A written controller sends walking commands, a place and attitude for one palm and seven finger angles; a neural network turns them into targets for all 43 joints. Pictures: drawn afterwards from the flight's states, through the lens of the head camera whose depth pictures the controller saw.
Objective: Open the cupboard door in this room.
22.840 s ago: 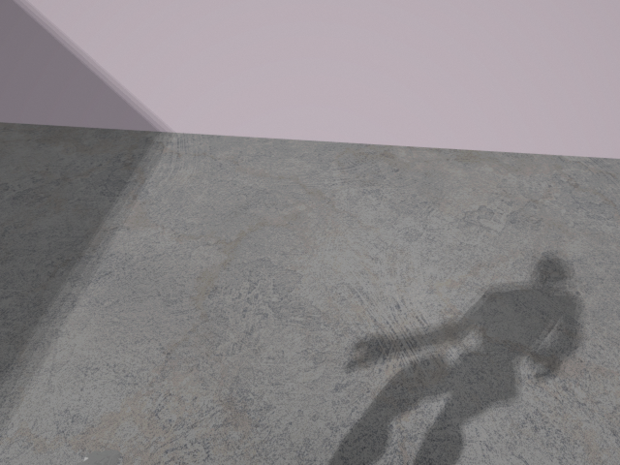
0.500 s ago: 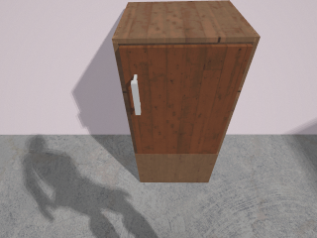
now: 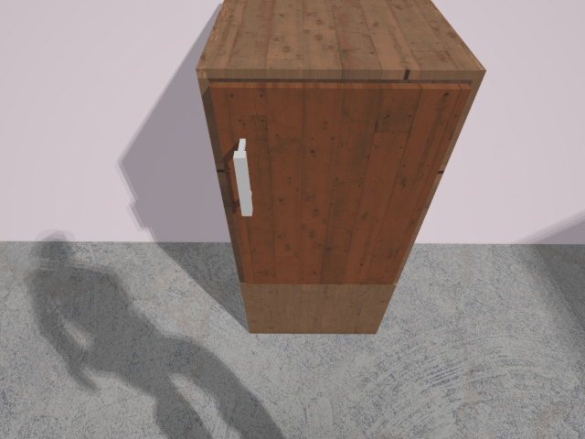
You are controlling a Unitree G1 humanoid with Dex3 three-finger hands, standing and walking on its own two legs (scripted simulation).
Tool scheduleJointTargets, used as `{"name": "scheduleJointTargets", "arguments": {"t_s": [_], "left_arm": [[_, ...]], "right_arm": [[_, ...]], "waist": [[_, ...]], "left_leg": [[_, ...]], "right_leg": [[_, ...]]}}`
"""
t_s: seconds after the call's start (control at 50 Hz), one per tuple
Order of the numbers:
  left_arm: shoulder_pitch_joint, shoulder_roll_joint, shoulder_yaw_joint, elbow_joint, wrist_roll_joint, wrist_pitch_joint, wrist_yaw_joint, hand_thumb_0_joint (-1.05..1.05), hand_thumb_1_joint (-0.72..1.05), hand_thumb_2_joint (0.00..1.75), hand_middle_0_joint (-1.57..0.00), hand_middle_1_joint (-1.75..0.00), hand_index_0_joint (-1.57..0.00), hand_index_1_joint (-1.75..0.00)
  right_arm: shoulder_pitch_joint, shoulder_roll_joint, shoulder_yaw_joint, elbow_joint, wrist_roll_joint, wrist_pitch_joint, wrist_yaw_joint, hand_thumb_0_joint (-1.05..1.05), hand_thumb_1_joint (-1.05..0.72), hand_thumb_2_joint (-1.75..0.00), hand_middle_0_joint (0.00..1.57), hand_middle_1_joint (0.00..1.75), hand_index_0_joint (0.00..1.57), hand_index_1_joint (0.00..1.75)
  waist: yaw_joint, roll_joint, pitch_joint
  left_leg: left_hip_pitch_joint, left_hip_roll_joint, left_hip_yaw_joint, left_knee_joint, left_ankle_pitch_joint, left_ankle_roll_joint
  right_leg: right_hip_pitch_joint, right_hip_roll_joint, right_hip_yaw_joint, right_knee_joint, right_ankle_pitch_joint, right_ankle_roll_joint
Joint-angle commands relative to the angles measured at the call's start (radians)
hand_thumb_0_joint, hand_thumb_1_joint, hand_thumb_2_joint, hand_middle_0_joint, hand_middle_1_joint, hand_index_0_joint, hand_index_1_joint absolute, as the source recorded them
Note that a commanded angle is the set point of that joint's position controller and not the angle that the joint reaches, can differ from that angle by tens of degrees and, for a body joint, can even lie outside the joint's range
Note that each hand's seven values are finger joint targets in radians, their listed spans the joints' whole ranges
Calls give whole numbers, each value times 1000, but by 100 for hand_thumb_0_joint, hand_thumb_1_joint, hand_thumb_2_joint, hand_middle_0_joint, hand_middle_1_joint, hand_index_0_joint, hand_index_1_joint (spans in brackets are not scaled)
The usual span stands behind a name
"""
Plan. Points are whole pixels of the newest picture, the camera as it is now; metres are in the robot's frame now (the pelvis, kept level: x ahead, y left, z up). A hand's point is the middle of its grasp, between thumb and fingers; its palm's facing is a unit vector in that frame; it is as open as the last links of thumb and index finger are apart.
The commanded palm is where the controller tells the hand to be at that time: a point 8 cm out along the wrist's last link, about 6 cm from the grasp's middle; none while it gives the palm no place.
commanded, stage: look again from close up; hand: left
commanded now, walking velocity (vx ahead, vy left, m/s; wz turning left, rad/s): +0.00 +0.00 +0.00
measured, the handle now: (244, 178) +0.55 +0.12 +0.03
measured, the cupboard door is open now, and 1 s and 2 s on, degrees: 0 0 0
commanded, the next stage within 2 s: raise the hand with hooked fingers in 0.20 s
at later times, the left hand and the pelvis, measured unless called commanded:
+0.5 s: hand (173, 374) +0.21 +0.18 -0.02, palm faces +0.27 -0.96 -0.09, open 7.5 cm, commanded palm +0.13 +0.22 -0.06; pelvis +0.02 -0.02 -0.02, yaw +4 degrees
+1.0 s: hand (164, 381) +0.20 +0.19 -0.03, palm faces +0.01 -1.00 -0.06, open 10.3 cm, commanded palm +0.17 +0.24 -0.02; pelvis +0.00 -0.05 -0.08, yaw +4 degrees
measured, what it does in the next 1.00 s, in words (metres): lowers itself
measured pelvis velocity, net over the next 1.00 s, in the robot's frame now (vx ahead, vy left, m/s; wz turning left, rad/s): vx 0.00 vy -0.05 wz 0.08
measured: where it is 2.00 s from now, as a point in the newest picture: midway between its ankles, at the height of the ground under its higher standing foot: outside the picture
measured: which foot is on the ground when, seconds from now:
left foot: down 0.00-1.00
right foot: down 0.00-1.00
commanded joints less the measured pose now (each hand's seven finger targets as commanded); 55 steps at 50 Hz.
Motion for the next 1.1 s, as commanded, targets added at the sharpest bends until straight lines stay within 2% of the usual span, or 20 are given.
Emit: {"name": "scheduleJointTargets", "arguments": {"t_s": [0.0,0.26,0.28,0.3,0.32,0.34,0.36,0.38,0.4,0.42,0.48,0.54,0.58,0.62,0.64,0.68,0.74,0.82,0.98,1.08], "left_arm": [[50,74,10,-26,-8,-15,5,0,90,90,-20,-30,-20,-30],[60,79,8,-12,-9,-17,6,0,90,90,-20,-30,-20,-30],[138,112,8,33,0,-24,45,0,90,90,-20,-30,-20,-30],[-628,369,169,-1535,-208,-232,40,0,88,89,-20,-32,-20,-32],[-215,288,143,-1313,-127,-182,81,0,85,88,-20,-33,-20,-33],[69,64,15,-1122,-159,-49,103,0,83,87,-21,-34,-21,-34],[64,-16,-13,-1108,-190,-41,86,0,81,86,-21,-36,-21,-36],[-15,38,26,-1138,-200,-91,68,0,78,85,-21,-37,-21,-37],[-13,89,85,-1105,-197,-147,41,0,76,84,-21,-39,-21,-39],[101,55,105,-998,-207,-208,0,0,74,83,-21,-40,-21,-40],[336,7,149,-836,-263,-429,-194,0,67,80,-22,-45,-22,-45],[354,165,293,-838,-296,-627,-405,0,60,77,-22,-50,-22,-50],[311,205,332,-934,-327,-608,-461,0,55,75,-22,-53,-22,-53],[193,210,335,-1052,-376,-555,-468,0,50,73,-23,-55,-23,-55],[118,241,359,-1128,-397,-546,-454,0,48,72,-23,-57,-23,-57],[79,259,383,-1284,-388,-550,-415,0,43,70,-23,-60,-23,-60],[-79,257,310,-1409,-368,-592,-402,0,36,67,-24,-64,-24,-64],[-42,275,319,-1260,-360,-546,-458,0,27,63,-25,-70,-25,-70],[17,355,460,-1120,-443,-380,-512,0,8,55,-26,-82,-26,-82],[-33,329,434,-1070,-433,-416,-469,0,-3,50,-27,-90,-27,-90]], "right_arm": [[46,-109,-17,-26,6,-18,-10,0,-90,-90,20,30,20,30],[24,-110,-15,-6,5,-20,-14,0,-90,-90,20,30,20,30],[-66,-145,-19,-74,18,-16,-4,0,-90,-90,20,30,20,30],[-34,-303,-45,-445,63,-150,-48,0,-90,-90,20,30,20,30],[-129,-218,-18,-389,53,-239,-79,0,-90,-90,20,30,20,30],[-104,-174,-33,-385,62,-266,-60,0,-90,-90,20,30,20,30],[-85,-178,-32,-367,69,-277,-57,0,-90,-90,20,30,20,30],[-107,-220,-47,-428,58,-296,-49,0,-90,-90,20,30,20,30],[-92,-244,-59,-449,40,-304,-41,0,-90,-90,20,30,20,30],[-94,-241,-69,-471,27,-306,-32,0,-90,-90,20,30,20,30],[-141,-232,-96,-569,22,-300,13,0,-90,-90,20,30,20,30],[-170,-246,-119,-657,24,-288,46,0,-90,-90,20,30,20,30],[-202,-245,-116,-727,33,-265,40,0,-90,-90,20,30,20,30],[-217,-236,-104,-783,48,-248,24,0,-90,-90,20,30,20,30],[-200,-242,-103,-793,43,-242,15,0,-90,-90,20,30,20,30],[-130,-221,-102,-777,39,-231,4,0,-90,-90,20,30,20,30],[-112,-223,-79,-740,29,-231,-14,0,-90,-90,20,30,20,30],[-100,-230,-71,-673,40,-245,-30,0,-90,-90,20,30,20,30],[-122,-229,-52,-707,57,-245,-36,0,-90,-90,20,30,20,30],[-109,-238,-50,-705,52,-255,-28,0,-90,-90,20,30,20,30]], "waist": [[2,-24,22],[1,-3,11],[43,-112,41],[-89,83,-462],[10,251,-414],[-17,240,-228],[-28,128,-64],[-46,96,26],[-56,17,-13],[-36,-138,-7],[50,-285,-88],[78,-101,-193],[97,-76,-295],[83,-2,-285],[61,-27,-294],[38,68,-394],[-37,88,-346],[-51,88,-351],[40,-13,-441],[24,-38,-313]], "left_leg": [[-35,181,-169,-100,98,-41],[20,181,-147,-75,186,-44],[-50,216,-122,90,232,-66],[174,78,-160,0,298,-93],[203,119,-144,-8,390,-101],[79,130,-174,-43,292,-141],[-6,119,-177,-35,178,-130],[-97,103,-192,23,64,-112],[-152,87,-188,96,27,-105],[-232,82,-185,162,21,-100],[-431,47,-131,357,7,-104],[-558,19,-100,515,13,-110],[-626,12,-76,556,2,-91],[-656,8,-74,571,-110,-84],[-663,17,-92,605,-87,-76],[-593,43,-105,628,12,-67],[-588,63,-133,663,7,-55],[-593,70,-140,663,29,-54],[-580,61,-147,559,55,-62],[-589,58,-142,503,-31,-62]], "right_leg": [[29,-74,81,-49,120,-56],[41,-75,91,-53,185,-60],[28,-111,83,-50,320,-34],[102,5,11,36,249,-45],[39,25,-6,94,54,-66],[-83,17,-59,129,-90,-49],[-139,20,-79,125,-82,-41],[-182,20,-90,93,-82,-41],[-208,22,-99,83,-54,-43],[-255,30,-119,118,-74,-43],[-347,32,-99,289,-88,-51],[-336,8,-5,421,11,-68],[-311,1,40,454,7,-55],[-366,4,81,413,-206,-50],[-372,6,108,416,-181,-41],[-325,8,104,436,5,-30],[-402,23,96,444,18,-28],[-388,25,66,434,56,-21],[-206,2,66,369,60,-4],[-299,19,29,337,-138,-23]]}}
